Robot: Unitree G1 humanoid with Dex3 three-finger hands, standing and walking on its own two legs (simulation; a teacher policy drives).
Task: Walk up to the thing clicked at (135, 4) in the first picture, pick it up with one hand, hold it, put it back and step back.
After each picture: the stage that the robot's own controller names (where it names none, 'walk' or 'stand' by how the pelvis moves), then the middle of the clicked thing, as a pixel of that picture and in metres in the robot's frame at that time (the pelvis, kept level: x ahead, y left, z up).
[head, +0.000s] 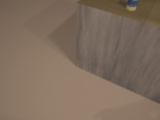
stand; (133, 0) +1.03 -0.34 -0.01
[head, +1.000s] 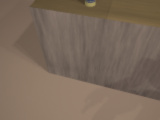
walk; out of the picture +0.96 +0.01 +0.02
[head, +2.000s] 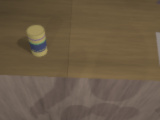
walk; (37, 41) +0.52 +0.21 +0.02
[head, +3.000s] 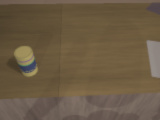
stand; (26, 61) +0.46 +0.24 -0.01
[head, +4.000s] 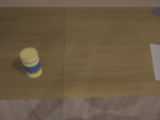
stand; (31, 63) +0.47 +0.22 -0.01
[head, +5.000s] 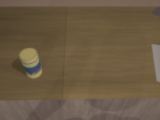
stand; (31, 63) +0.46 +0.22 -0.01
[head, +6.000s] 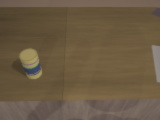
stand; (31, 64) +0.46 +0.22 -0.01
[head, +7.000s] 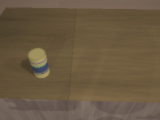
rise first; (39, 63) +0.46 +0.21 -0.01
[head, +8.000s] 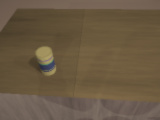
go down; (46, 61) +0.48 +0.20 -0.01
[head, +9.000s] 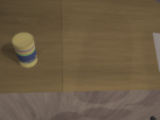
go down; (25, 50) +0.47 +0.18 +0.02
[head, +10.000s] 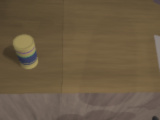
approach; (26, 52) +0.47 +0.19 +0.02
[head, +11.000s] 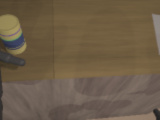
close in; (12, 35) +0.48 +0.20 +0.06
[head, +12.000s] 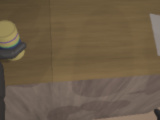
lift; (9, 41) +0.46 +0.20 +0.06
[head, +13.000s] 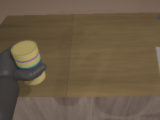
lift; (29, 63) +0.33 +0.16 +0.17
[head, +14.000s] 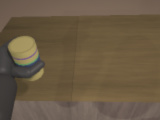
hold; (27, 59) +0.33 +0.17 +0.19
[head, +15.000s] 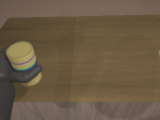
hold; (25, 64) +0.33 +0.18 +0.17
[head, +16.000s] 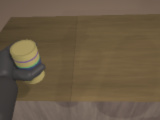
crouch; (29, 62) +0.33 +0.17 +0.17
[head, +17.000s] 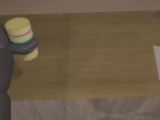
crouch; (23, 39) +0.41 +0.18 +0.19
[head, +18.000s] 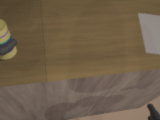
lower; (0, 40) +0.48 +0.21 +0.05
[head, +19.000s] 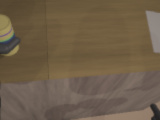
lower; (3, 36) +0.48 +0.21 +0.07
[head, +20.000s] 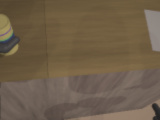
lower; (2, 35) +0.48 +0.21 +0.07
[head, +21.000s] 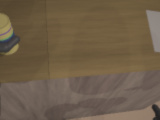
lower; (2, 35) +0.48 +0.21 +0.07
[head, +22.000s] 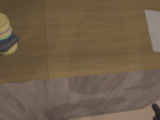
loosen; (1, 34) +0.48 +0.21 +0.07
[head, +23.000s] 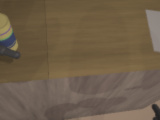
withdraw; (2, 35) +0.48 +0.21 +0.07
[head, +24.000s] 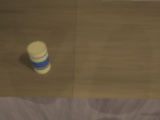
sink last; (39, 58) +0.45 +0.19 +0.03
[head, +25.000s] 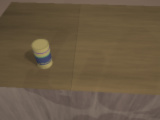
stand; (42, 54) +0.50 +0.21 +0.01
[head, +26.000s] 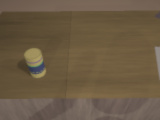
stand; (35, 63) +0.48 +0.21 +0.00
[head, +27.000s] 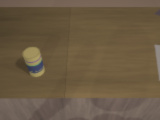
stand; (34, 62) +0.47 +0.22 -0.01
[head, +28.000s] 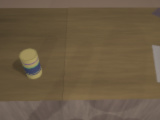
stand; (31, 64) +0.46 +0.22 -0.01
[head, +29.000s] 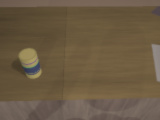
stand; (30, 63) +0.46 +0.22 -0.01
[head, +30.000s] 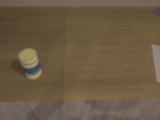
stand; (30, 64) +0.45 +0.22 -0.01
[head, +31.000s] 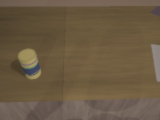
stand; (30, 64) +0.45 +0.22 -0.01
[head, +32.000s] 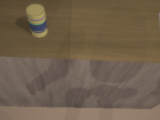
walk; (37, 21) +0.58 +0.19 +0.01
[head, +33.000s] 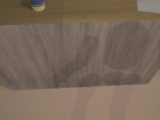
walk; out of the picture +0.80 +0.27 +0.02
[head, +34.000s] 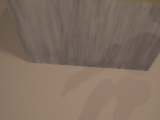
stand; out of the picture +1.10 +0.17 +0.02
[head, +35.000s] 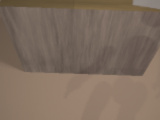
stand; out of the picture +1.08 +0.20 -0.01
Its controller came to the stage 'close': yes
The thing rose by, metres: 0.20
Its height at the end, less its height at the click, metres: +0.00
